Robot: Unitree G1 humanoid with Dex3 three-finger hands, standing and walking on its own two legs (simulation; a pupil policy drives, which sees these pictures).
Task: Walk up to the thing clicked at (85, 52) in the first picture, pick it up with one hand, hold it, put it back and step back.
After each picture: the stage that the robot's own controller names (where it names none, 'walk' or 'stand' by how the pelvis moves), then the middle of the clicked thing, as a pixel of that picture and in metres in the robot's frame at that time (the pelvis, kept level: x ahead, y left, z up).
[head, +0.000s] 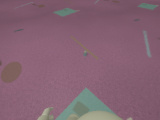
stand; (85, 53) +1.32 +0.14 -0.72
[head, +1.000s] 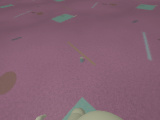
walk; (81, 59) +1.18 +0.30 -0.71
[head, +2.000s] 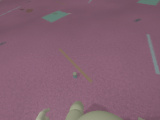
walk; (74, 75) +0.71 +0.32 -0.71
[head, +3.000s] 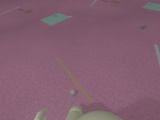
walk; (72, 93) +0.41 +0.27 -0.70
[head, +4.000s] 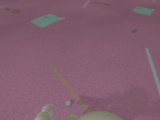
stand; (68, 104) +0.28 +0.25 -0.72
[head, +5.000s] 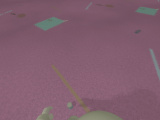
stand; (70, 105) +0.28 +0.25 -0.72
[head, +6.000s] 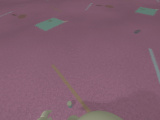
stand; (69, 104) +0.30 +0.26 -0.73
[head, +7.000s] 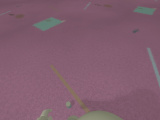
stand; (68, 104) +0.29 +0.27 -0.73
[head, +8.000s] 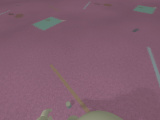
stand; (68, 104) +0.28 +0.27 -0.73
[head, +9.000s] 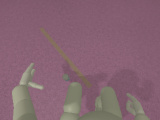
go down; (66, 77) +0.34 +0.25 -0.48
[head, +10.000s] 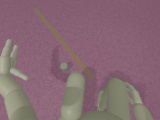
go down; (64, 67) +0.38 +0.26 -0.32
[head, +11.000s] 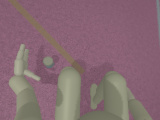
close in; (48, 62) +0.36 +0.28 -0.25
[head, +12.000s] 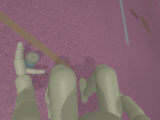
close; (30, 61) +0.37 +0.28 -0.21
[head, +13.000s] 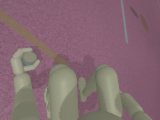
lift; (28, 60) +0.36 +0.29 -0.22
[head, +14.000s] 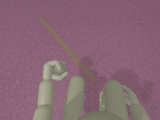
lift; (60, 71) +0.30 +0.23 -0.04
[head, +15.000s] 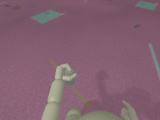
hold; (69, 76) +0.32 +0.16 +0.01
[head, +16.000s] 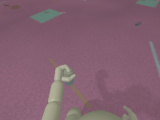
hold; (68, 76) +0.32 +0.17 +0.00
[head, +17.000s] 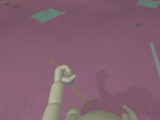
hold; (68, 77) +0.31 +0.17 +0.00
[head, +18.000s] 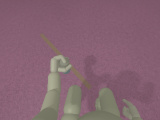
crouch; (65, 66) +0.38 +0.20 -0.06
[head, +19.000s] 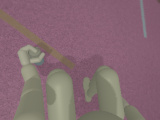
lower; (36, 56) +0.41 +0.27 -0.21
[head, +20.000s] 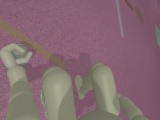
lower; (21, 55) +0.40 +0.29 -0.22
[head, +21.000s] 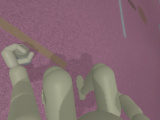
lower; (23, 55) +0.40 +0.30 -0.22
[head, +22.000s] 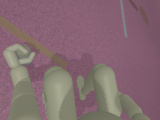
lower; (24, 55) +0.39 +0.29 -0.22
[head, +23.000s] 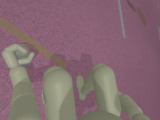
rest; (24, 56) +0.39 +0.29 -0.22
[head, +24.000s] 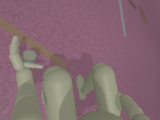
withdraw; (29, 59) +0.38 +0.26 -0.22
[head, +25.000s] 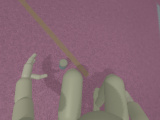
walk; (63, 64) +0.39 +0.23 -0.28
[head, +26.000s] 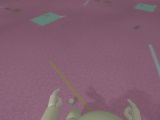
stand; (71, 101) +0.32 +0.20 -0.65
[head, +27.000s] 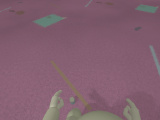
stand; (72, 100) +0.34 +0.21 -0.66
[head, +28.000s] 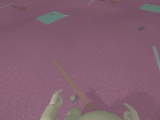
stand; (72, 99) +0.34 +0.20 -0.67
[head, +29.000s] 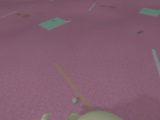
walk; (74, 101) +0.35 +0.21 -0.72
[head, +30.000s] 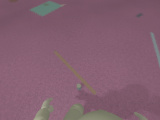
walk; (79, 86) +0.43 +0.16 -0.71
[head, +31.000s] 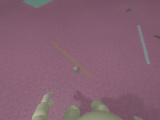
walk; (75, 70) +0.68 +0.18 -0.71
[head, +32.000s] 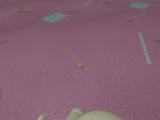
stand; (79, 66) +0.95 +0.28 -0.71
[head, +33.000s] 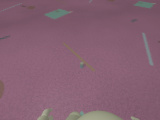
stand; (81, 65) +0.96 +0.20 -0.72
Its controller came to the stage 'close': yes
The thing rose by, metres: 0.72
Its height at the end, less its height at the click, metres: +0.00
